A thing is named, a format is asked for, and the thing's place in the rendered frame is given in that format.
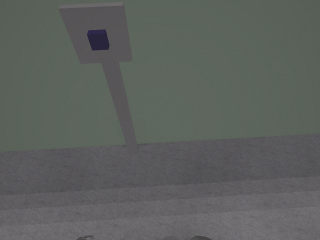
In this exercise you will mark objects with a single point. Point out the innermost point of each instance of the panel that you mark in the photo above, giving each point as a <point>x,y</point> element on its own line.
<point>110,16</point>

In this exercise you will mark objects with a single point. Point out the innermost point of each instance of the button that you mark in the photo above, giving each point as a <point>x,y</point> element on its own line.
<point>98,39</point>

